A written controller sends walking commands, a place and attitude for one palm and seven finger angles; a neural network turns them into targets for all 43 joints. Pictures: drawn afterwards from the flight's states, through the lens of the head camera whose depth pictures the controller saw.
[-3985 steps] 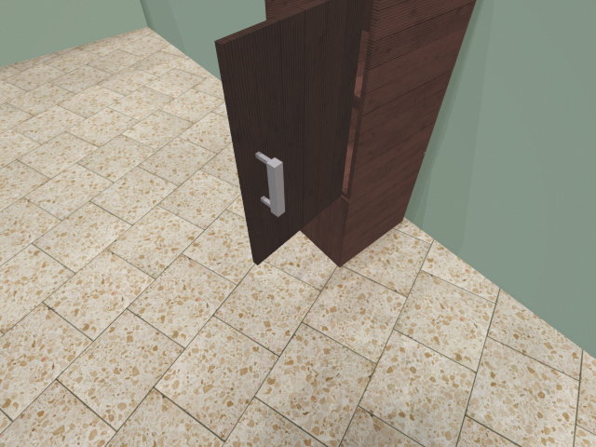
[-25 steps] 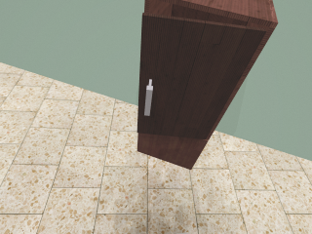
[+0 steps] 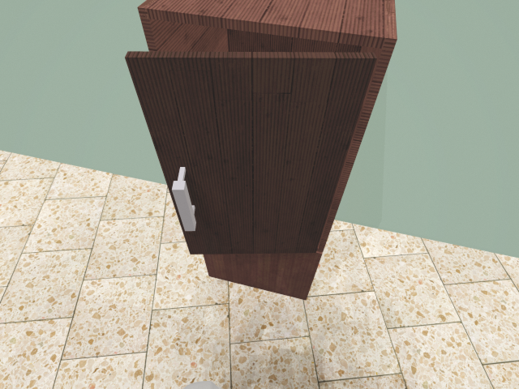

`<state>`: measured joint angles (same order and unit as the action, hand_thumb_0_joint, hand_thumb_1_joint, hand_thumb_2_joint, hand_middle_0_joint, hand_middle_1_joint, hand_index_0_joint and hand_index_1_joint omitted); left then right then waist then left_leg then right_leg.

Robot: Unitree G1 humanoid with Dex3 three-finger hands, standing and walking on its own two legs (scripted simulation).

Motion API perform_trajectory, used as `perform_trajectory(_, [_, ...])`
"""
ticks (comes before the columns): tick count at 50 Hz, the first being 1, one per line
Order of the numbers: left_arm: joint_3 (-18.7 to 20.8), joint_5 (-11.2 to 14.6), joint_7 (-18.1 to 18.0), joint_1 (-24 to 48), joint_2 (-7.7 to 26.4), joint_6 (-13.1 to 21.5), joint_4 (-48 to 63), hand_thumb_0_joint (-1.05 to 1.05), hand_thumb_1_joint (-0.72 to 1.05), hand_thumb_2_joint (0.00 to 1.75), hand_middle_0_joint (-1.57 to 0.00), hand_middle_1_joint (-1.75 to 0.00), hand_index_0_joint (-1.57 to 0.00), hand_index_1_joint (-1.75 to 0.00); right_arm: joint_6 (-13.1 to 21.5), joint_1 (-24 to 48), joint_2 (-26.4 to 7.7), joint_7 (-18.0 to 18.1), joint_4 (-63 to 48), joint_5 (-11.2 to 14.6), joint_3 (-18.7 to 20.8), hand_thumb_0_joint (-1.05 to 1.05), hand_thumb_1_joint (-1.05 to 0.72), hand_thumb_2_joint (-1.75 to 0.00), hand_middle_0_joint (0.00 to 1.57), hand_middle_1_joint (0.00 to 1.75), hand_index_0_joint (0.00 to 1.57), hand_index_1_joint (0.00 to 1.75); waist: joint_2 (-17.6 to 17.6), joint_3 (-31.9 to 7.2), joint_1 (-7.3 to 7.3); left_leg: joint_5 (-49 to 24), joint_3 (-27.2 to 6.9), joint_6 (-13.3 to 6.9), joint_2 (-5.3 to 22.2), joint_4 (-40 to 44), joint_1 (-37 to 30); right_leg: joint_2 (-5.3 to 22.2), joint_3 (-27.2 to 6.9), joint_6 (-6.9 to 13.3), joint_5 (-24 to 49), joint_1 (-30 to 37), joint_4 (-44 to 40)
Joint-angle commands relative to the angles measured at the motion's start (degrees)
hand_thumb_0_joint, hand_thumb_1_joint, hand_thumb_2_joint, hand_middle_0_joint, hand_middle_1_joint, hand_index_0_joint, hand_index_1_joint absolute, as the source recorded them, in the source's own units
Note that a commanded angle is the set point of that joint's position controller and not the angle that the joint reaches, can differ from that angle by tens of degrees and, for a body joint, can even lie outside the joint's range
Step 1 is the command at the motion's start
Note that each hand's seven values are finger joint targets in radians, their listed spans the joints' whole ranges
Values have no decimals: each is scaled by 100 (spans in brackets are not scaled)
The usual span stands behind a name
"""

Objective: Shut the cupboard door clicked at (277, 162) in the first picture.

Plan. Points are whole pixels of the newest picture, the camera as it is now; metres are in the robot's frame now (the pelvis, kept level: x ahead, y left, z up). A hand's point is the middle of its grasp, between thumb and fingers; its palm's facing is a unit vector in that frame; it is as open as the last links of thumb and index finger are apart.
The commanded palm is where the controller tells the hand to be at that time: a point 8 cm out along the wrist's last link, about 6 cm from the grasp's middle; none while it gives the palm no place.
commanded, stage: come to a stop and stand still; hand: left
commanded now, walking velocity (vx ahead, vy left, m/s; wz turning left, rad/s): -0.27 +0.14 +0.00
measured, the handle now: (186, 199) +0.48 +0.17 -0.05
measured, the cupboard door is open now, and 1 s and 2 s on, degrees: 15 15 15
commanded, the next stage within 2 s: look again from close up in 1.46 s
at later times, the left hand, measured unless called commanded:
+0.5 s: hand out of the picture +0.06 +0.19 -0.18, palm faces +0.00 -0.96 -0.28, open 7.3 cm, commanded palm none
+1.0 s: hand out of the picture +0.02 +0.23 -0.18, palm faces -0.05 -0.98 -0.21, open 7.3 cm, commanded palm none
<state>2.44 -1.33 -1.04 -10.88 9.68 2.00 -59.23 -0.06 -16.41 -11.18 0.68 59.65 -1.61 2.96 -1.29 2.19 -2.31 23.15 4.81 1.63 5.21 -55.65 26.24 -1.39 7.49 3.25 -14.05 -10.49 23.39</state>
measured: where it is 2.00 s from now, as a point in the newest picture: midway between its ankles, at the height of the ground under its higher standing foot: outside the picture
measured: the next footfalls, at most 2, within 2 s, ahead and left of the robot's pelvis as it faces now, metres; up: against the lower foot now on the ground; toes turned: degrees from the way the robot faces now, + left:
left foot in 0.12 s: +0.06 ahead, +0.07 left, +0.00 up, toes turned +2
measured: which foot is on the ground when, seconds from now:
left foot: up 0.00-0.10, down 0.12-1.00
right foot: down 0.00-1.00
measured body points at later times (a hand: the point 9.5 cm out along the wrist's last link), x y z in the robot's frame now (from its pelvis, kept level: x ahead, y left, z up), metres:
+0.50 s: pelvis +0.03 -0.01 -0.01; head +0.07 -0.02 +0.44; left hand +0.06 +0.24 -0.16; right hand +0.10 -0.25 -0.16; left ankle +0.06 +0.10 -0.73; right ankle -0.02 -0.09 -0.74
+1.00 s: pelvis -0.03 +0.04 -0.01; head -0.03 +0.06 +0.44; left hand +0.03 +0.28 -0.16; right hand -0.02 -0.19 -0.15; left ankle +0.03 +0.10 -0.74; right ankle -0.02 -0.09 -0.74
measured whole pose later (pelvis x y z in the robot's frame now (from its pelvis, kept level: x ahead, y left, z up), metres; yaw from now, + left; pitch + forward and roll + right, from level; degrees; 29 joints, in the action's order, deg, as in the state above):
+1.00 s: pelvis -0.03 +0.04 -0.01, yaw -3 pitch -1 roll -2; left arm 0.2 -1.6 -1.9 -16.9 11.9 -1.4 -53.0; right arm -1.5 -17.0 -9.9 0.1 55.8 -1.4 0.2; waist 0.4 0.2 -0.7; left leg 10.6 2.3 -4.9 -2.4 -29.9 19.2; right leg -0.1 2.3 1.0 -18.6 -15.2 30.6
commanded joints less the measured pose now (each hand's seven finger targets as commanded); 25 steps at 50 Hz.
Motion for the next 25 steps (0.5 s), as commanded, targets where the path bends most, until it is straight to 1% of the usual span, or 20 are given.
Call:
perform_trajectory(1, [65,10,-37,-397,575,92,37,0,90,90,-20,-30,-20,-30,87,-211,74,16,-197,25,-119,0,-90,-90,20,30,20,30,469,-162,134,-365,-49,63,-80,1507,-348,1487,-1036,846,3262,415,-590])
perform_trajectory(2, [50,36,-62,-366,587,83,15,0,90,90,-20,-30,-20,-30,98,-244,67,48,-156,44,-162,0,-90,-90,20,30,20,30,425,-292,102,-725,-116,81,-109,2018,-667,1433,-1000,756,3571,528,-359])
perform_trajectory(3, [25,76,-83,-330,591,68,-14,0,90,90,-20,-30,-20,-30,98,-308,42,63,-93,55,-181,0,-90,-90,20,30,20,30,432,-404,69,-1320,-139,77,-182,2572,-1028,1296,-889,579,3766,592,-99])
perform_trajectory(4, [0,116,-101,-364,582,51,-62,0,90,90,-20,-30,-20,-30,112,-342,-63,74,-13,75,-178,0,-90,-90,20,30,20,30,376,-513,45,-2438,-237,41,-147,3087,-1592,1180,-840,341,3687,391,124])
perform_trajectory(5, [-18,121,-121,-469,489,9,-43,0,90,90,-20,-30,-20,-30,168,-440,-299,97,-1,88,-133,0,-90,-90,20,30,20,30,-11,-640,84,-4259,-581,-132,247,3064,-2023,959,-776,47,3035,181,316])
perform_trajectory(6, [-36,157,-168,-610,423,-47,-38,0,90,90,-20,-30,-20,-30,159,-398,-522,140,-23,92,-116,0,-90,-90,20,30,20,30,-331,-726,148,-5717,-816,-406,657,2756,-2267,806,-701,-151,2191,50,263])
perform_trajectory(7, [-38,118,-216,-647,416,-126,-27,0,90,90,-20,-30,-20,-30,81,-290,-623,172,-35,99,-70,0,-90,-90,20,30,20,30,-334,-401,143,-5526,-817,-537,758,2711,-2073,699,-730,-215,1487,-72,96])
perform_trajectory(8, [-28,74,-227,-684,442,-203,-27,0,90,90,-20,-30,-20,-30,30,-56,-580,202,-69,110,-60,0,-90,-90,20,30,20,30,-465,-165,198,-5209,-823,-572,751,2803,-1953,689,-771,-221,1367,-162,90])
perform_trajectory(9, [-24,67,-217,-685,517,-249,-47,0,90,90,-20,-30,-20,-30,-9,101,-563,230,-115,131,-69,0,-90,-90,20,30,20,30,-774,-42,230,-5155,-902,-619,712,2900,-1873,697,-747,-232,1381,-147,161])
perform_trajectory(10, [-20,73,-209,-668,537,-273,-33,0,90,90,-20,-30,-20,-30,-31,145,-594,238,-161,141,-51,0,-90,-90,20,30,20,30,-925,51,226,-5183,-961,-658,758,3087,-1825,674,-700,-237,1062,-152,256])
perform_trajectory(13, [22,61,-216,-806,595,-287,4,0,90,90,-20,-30,-20,-30,-110,199,-709,258,-266,112,27,0,-90,-90,20,30,20,30,-609,-476,228,-5504,-949,-693,793,2834,-2275,671,-758,-193,1368,-134,450])
perform_trajectory(14, [31,53,-217,-806,629,-288,44,0,90,90,-20,-30,-20,-30,-130,215,-754,254,-321,112,59,0,-90,-90,20,30,20,30,-419,-696,211,-5408,-928,-685,779,2735,-2386,682,-785,-181,1549,-116,485])
perform_trajectory(17, [69,29,-207,-745,674,-306,199,0,90,90,-20,-30,-20,-30,-176,352,-800,233,-458,104,118,0,-90,-90,20,30,20,30,74,-914,206,-4651,-831,-618,668,2575,-2251,775,-967,-89,2049,-16,489])
perform_trajectory(18, [79,17,-200,-734,710,-315,241,0,90,90,-20,-30,-20,-30,-187,405,-766,219,-485,109,124,0,-90,-90,20,30,20,30,226,-935,216,-4195,-745,-554,561,2478,-2095,894,-1079,-11,2331,72,391])
perform_trajectory(20, [98,-14,-190,-688,789,-319,299,0,90,90,-20,-30,-20,-30,-214,427,-587,179,-517,102,107,0,-90,-90,20,30,20,30,815,-799,218,-3040,-414,-350,160,2190,-1694,1278,-1376,260,3008,236,232])
perform_trajectory(21, [104,-17,-184,-658,831,-312,328,0,90,90,-20,-30,-20,-30,-227,448,-528,158,-517,91,86,0,-90,-90,20,30,20,30,973,-710,222,-2248,-280,-239,-62,2002,-1427,1503,-1541,422,3458,325,189])
perform_trajectory(22, [103,-15,-180,-624,853,-303,323,0,90,90,-20,-30,-20,-30,-245,520,-427,133,-514,94,55,0,-90,-90,20,30,20,30,1157,-518,247,-1081,-272,-152,-246,1785,-1114,1672,-1608,615,3737,365,78])
perform_trajectory(23, [96,-19,-173,-588,846,-299,327,0,90,90,-20,-30,-20,-30,-273,623,-374,118,-514,102,45,0,-90,-90,20,30,20,30,1177,-337,270,-227,-312,-108,-327,1510,-923,1804,-1661,800,3766,290,-69])
perform_trajectory(24, [-25,-72,-365,-1017,684,-128,593,0,90,90,-20,-30,-20,-30,-68,1071,-564,82,-1125,85,104,0,-90,-90,20,30,20,30,920,-193,397,352,-81,-32,-496,1155,-334,1503,-2227,107,6221,420,36])
perform_trajectory(25, [91,-70,-414,-895,978,-75,722,0,90,90,-20,-30,-20,-30,-87,826,-379,72,-1175,70,21,0,-90,-90,20,30,20,30,650,-255,118,253,-213,-143,-513,1254,-163,1781,-1832,113,6869,855,392])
